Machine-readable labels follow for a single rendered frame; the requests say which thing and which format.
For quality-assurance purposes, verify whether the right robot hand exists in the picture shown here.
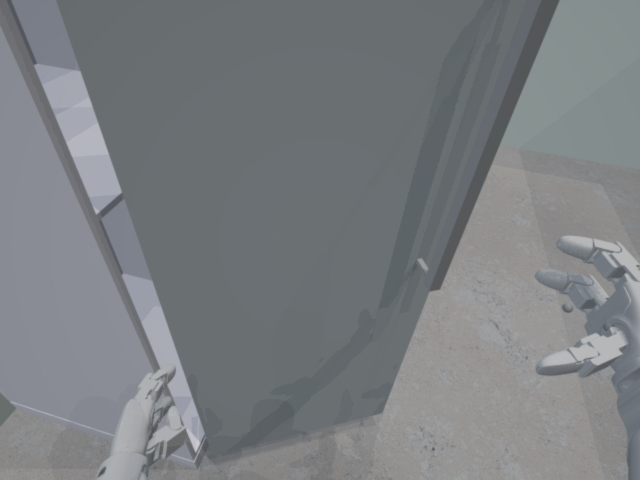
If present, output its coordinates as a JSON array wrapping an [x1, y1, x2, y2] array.
[[535, 236, 640, 378]]

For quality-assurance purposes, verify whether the left robot hand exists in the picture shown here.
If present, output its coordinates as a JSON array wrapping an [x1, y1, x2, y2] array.
[[109, 364, 187, 466]]

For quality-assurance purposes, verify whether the handle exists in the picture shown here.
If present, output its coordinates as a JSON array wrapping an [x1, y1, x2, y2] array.
[[416, 0, 559, 292]]

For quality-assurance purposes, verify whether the robot right forearm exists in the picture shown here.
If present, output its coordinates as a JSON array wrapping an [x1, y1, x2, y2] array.
[[611, 356, 640, 480]]

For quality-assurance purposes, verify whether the robot left forearm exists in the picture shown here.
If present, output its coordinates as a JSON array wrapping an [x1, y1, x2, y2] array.
[[95, 452, 149, 480]]

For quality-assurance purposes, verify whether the fridge door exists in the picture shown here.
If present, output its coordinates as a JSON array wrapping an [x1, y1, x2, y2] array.
[[56, 0, 526, 455]]

